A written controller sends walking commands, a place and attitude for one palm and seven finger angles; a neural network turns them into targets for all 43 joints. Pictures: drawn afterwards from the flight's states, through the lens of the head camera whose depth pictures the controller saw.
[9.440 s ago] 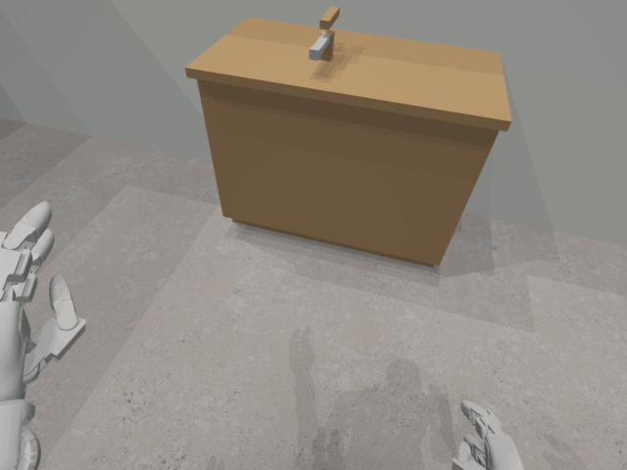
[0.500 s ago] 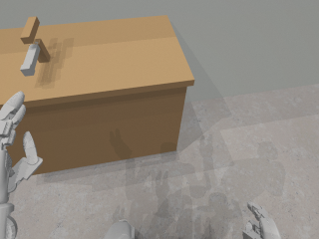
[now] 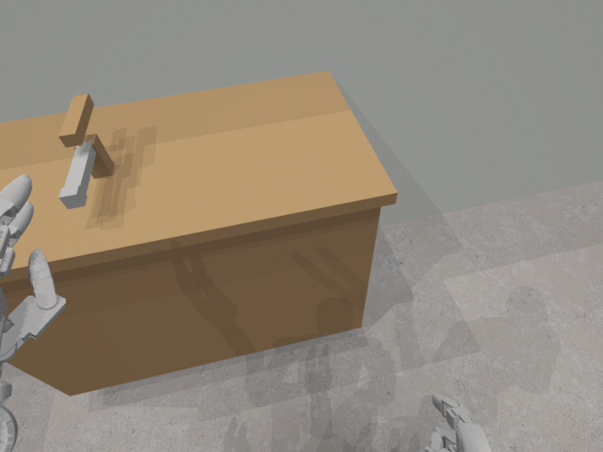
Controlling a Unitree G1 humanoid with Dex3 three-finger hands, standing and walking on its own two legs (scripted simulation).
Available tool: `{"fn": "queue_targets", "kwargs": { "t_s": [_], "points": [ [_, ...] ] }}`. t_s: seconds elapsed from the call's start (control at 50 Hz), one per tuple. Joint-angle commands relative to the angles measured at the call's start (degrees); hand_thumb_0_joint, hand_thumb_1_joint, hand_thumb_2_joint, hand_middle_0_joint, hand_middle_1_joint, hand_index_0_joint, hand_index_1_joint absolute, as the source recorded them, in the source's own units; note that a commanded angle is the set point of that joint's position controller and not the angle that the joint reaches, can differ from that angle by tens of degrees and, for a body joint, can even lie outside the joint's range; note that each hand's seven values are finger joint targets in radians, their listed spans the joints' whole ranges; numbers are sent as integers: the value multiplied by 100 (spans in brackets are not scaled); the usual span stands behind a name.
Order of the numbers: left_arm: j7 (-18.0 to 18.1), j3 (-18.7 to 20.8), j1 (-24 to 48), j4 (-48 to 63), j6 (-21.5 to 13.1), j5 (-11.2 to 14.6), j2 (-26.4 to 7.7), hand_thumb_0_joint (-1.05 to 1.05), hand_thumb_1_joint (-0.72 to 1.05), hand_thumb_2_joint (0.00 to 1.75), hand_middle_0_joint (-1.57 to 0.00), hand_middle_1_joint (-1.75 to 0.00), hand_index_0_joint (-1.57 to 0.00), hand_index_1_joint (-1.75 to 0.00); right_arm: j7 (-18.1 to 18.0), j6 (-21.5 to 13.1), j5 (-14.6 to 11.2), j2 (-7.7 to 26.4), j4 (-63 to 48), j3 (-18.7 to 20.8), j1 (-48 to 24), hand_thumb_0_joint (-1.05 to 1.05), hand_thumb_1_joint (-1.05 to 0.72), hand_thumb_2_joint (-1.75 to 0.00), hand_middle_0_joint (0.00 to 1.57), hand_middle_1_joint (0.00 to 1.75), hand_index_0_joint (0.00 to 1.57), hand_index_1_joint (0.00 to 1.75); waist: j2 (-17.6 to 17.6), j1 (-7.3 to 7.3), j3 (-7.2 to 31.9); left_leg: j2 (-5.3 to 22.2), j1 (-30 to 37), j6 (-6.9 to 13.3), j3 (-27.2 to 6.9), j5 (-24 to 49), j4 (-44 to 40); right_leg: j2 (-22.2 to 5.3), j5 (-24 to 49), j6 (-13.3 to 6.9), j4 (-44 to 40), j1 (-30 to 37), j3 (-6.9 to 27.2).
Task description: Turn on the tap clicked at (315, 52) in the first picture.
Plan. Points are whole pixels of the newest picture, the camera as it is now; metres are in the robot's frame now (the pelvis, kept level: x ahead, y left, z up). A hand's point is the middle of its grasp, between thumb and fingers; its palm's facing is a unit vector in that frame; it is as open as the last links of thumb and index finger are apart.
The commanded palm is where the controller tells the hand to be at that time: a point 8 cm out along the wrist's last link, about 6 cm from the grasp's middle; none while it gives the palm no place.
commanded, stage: come to a stop and stand still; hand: left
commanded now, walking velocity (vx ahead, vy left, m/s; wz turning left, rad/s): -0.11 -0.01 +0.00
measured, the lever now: (73, 197) +0.47 +0.42 +0.06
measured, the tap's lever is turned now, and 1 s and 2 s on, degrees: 0 0 0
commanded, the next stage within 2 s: look again from close up in 1.20 s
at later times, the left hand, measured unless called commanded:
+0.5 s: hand (35, 300) +0.21 +0.26 +0.19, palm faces +0.36 -0.83 -0.42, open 7.4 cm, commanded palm +0.16 +0.30 +0.19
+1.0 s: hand (47, 364) +0.16 +0.23 +0.17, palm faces +0.37 -0.85 -0.38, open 7.4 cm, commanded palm +0.11 +0.27 +0.19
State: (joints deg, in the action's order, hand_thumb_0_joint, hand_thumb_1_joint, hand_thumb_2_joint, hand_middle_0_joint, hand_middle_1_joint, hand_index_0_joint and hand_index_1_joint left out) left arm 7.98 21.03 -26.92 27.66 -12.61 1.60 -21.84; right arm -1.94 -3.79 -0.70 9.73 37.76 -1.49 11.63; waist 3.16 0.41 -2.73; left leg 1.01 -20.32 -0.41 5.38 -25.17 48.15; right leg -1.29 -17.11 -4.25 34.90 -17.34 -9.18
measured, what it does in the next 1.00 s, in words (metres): steps on the spot: left foot, then right foot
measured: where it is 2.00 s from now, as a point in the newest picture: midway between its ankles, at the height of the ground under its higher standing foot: outside the picture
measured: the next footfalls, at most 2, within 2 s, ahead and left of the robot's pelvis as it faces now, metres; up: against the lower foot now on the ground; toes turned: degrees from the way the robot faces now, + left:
left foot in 0.20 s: +0.08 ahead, +0.15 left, +0.00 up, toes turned +3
right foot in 0.52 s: +0.02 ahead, -0.08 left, +0.00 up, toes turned -6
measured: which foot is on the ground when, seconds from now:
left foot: up 0.00-0.18, down 0.20-0.58, up 0.60-0.80, down 0.82-1.00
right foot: down 0.00-0.26, up 0.28-0.50, down 0.52-1.00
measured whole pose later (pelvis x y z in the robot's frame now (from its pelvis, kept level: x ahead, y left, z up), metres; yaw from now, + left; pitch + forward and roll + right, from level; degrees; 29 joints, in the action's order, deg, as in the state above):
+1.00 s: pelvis -0.06 +0.00 +0.01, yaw -2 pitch -1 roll +0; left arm 9.1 18.2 -26.7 26.1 -9.7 1.8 -19.9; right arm -4.1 -3.9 -0.3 12.7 34.8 -0.6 12.7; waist -0.3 0.2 -1.3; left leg 1.4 -13.2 -0.2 2.8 -13.6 27.9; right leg 2.2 -10.8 -3.5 26.0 -14.5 -6.2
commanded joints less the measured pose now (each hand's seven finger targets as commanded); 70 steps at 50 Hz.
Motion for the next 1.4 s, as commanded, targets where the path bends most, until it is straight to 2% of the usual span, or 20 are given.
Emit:
{"fn": "queue_targets", "kwargs": {
  "t_s": [0.0,0.04,0.14,0.2,0.26,0.36,0.48,0.54,0.58,0.66,0.76,0.86,0.98,1.06,1.26,1.28,1.3,1.32,1.34,1.38],
  "points": [
    [169,741,147,370,-241,18,-871,0,90,90,-20,-30,-20,-30,-50,-217,6,553,-921,199,-477,0,-90,-90,20,30,20,30,-1096,-90,703,200,-807,-161,-490,-17,683,-1731,3615,-484,-1324,1296,1846],
    [173,555,301,675,-290,-20,-765,0,90,90,-20,-30,-20,-30,-113,-185,16,537,-1006,164,-681,0,-90,-90,20,30,20,30,-1004,-25,853,124,-428,-139,-220,184,-258,-1453,4134,-278,-1084,1508,1197],
    [268,535,332,1754,-240,-13,-937,0,90,90,-20,-30,-20,-30,-217,-163,75,658,-1172,300,-478,0,-90,-90,20,30,20,30,-651,-69,1056,-21,768,-121,-114,1686,-2158,-1058,2795,10,-850,1233,970],
    [274,665,235,2042,-277,10,-1058,0,90,90,-20,-30,-20,-30,-250,-160,58,871,-1334,403,-441,0,-90,-90,20,30,20,30,774,64,1004,1293,1197,310,-1354,3737,-2720,-148,77,484,-94,396,620],
    [175,714,322,1786,-308,22,-1036,0,90,90,-20,-30,-20,-30,-179,-243,172,760,-1274,383,-460,0,-90,-90,20,30,20,30,1410,8,451,1749,514,610,-1935,3144,-3461,34,-1326,500,1087,25,692],
    [93,396,114,1584,-179,78,-681,0,90,90,-20,-30,-20,-30,24,-412,55,867,-1204,493,-127,0,-90,-90,20,30,20,30,939,-112,1111,1547,1992,520,-1190,4717,-2608,233,-643,564,183,-252,546],
    [69,389,126,1266,49,80,-720,0,90,90,-20,-30,-20,-30,36,-328,26,839,-1214,372,-339,0,-90,-90,20,30,20,30,747,-86,847,1350,733,355,-952,2631,-2655,183,183,586,-1236,980,478],
    [113,646,322,1332,57,72,-1068,0,90,90,-20,-30,-20,-30,3,-267,4,661,-1262,300,-428,0,-90,-90,20,30,20,30,-663,-94,969,530,186,-59,-267,815,-1722,-734,849,252,-1687,1049,1457],
    [89,607,156,1328,150,191,-999,0,90,90,-20,-30,-20,-30,-49,-246,-32,654,-1238,342,-477,0,-90,-90,20,30,20,30,-1225,-23,635,90,165,-118,-396,336,-724,-1286,455,-190,-2063,314,2160],
    [153,645,139,1311,84,178,-972,0,90,90,-20,-30,-20,-30,-125,-180,0,535,-1138,192,-636,0,-90,-90,20,30,20,30,-919,2,601,127,-202,-106,-536,300,-395,-1280,804,-341,-1903,578,1877],
    [196,497,248,1059,4,132,-836,0,90,90,-20,-30,-20,-30,-233,-221,11,703,-1038,258,-437,0,-90,-90,20,30,20,30,-670,-20,687,111,681,-6,-429,1112,-2206,-934,855,-47,-1636,722,1608],
    [186,299,287,1238,-130,60,-758,0,90,90,-20,-30,-20,-30,-275,-226,57,817,-1135,244,-526,0,-90,-90,20,30,20,30,743,26,658,1109,392,351,-1404,2211,-3014,-150,691,441,-914,927,1045],
    [207,309,414,1068,-136,-8,-789,0,90,90,-20,-30,-20,-30,-221,-338,64,845,-1111,292,-359,0,-90,-90,20,30,20,30,18,16,562,460,-80,146,-790,426,-2640,-410,90,331,-1666,1002,1589],
    [209,322,438,928,-41,28,-831,0,90,90,-20,-30,-20,-30,-168,-279,63,777,-1114,296,-329,0,-90,-90,20,30,20,30,-524,-49,503,183,418,75,-618,490,-1952,-816,-1024,156,-2371,253,2104],
    [184,249,571,1008,-29,28,-784,0,90,90,-20,-30,-20,-30,-230,-241,63,824,-1175,211,-453,0,-90,-90,20,30,20,30,29,2,543,502,130,172,-1037,943,-2954,-201,273,365,-1681,1002,1348],
    [114,3684,6587,2419,-558,-795,-5532,0,90,90,-20,-30,-20,-30,-213,-604,180,1003,-1037,403,485,0,-90,-90,20,30,20,30,-1142,63,-462,352,-266,237,-351,1273,-1969,-285,907,1330,-2322,-46,1543],
    [-143,1490,3491,-848,-333,-245,-2193,0,90,90,-20,-30,-20,-30,-167,-559,83,394,-822,139,-98,0,-90,-90,20,30,20,30,-845,76,1099,-24,408,293,-458,1355,-1641,-821,306,637,-1919,456,1589],
    [-138,1148,1873,-668,-354,3,-1591,0,90,90,-20,-30,-20,-30,-165,-641,9,570,-1145,285,-156,0,-90,-90,20,30,20,30,-828,387,523,-76,426,162,-479,1033,-1574,-798,153,714,-2551,372,2293],
    [-186,419,1472,-1076,-343,106,-630,0,90,90,-20,-30,-20,-30,-57,-730,-63,703,-1292,314,-201,0,-90,-90,20,30,20,30,-112,285,733,-63,580,125,-434,996,-1928,-979,208,369,-2340,777,2288],
    [-223,166,1147,66,-554,183,-675,0,90,90,-20,-30,-20,-30,69,-779,-31,857,-1210,330,-116,0,-90,-90,20,30,20,30,463,272,1123,-38,794,182,-470,937,-2462,-732,86,419,-1964,1061,1875]
  ]
}}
